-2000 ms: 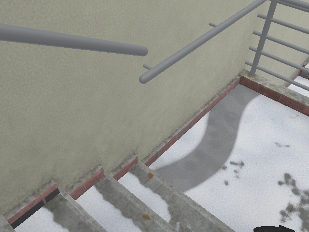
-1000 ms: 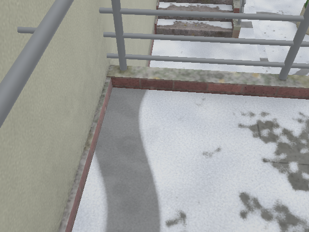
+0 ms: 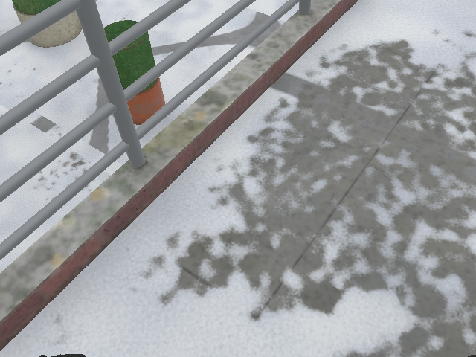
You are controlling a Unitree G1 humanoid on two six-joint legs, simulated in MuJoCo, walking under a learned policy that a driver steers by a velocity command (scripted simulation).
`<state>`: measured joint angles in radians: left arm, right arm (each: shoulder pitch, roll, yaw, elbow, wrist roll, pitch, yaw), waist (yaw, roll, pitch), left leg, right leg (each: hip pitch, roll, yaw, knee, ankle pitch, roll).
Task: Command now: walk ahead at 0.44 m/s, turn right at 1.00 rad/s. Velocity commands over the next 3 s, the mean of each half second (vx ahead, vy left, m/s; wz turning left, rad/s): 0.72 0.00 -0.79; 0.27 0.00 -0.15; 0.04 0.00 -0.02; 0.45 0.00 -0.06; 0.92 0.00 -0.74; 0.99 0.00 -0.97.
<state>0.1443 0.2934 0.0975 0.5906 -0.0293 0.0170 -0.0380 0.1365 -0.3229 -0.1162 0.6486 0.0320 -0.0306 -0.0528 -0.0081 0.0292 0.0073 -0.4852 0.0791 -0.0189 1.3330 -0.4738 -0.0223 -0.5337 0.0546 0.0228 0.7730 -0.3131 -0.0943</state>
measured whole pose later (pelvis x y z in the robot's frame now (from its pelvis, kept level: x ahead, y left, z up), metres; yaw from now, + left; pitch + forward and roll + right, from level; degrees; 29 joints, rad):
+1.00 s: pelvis +0.48 -0.08 +0.03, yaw -27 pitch +1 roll -1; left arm 0.19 0.23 0.03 0.85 0.01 -0.04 -0.01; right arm 0.07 -0.26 -0.02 0.77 0.00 -0.03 -0.03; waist 0.04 0.06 0.03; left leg -0.48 0.07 -0.07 0.63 -0.14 -0.05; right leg -0.21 0.11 0.02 0.39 -0.20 -0.08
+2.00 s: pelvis +0.67 -0.06 +0.03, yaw -29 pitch +1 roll +0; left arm 0.30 0.29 0.07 0.94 0.03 -0.07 -0.03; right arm 0.25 -0.29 -0.05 0.92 -0.04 -0.07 0.01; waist 0.01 -0.04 0.00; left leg -0.25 0.02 0.11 0.51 -0.28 0.03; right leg -0.42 0.00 0.09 1.12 -0.29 -0.11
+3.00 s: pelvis +1.22 -0.67 +0.02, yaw -80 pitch +1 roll +3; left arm 0.15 0.38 0.07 0.74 0.03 -0.01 -0.05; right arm 0.35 -0.33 -0.08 0.78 -0.04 -0.08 -0.01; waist -0.03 -0.06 0.03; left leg -0.18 0.03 0.17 0.47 -0.29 -0.02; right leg -0.61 -0.03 -0.01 1.34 -0.27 -0.11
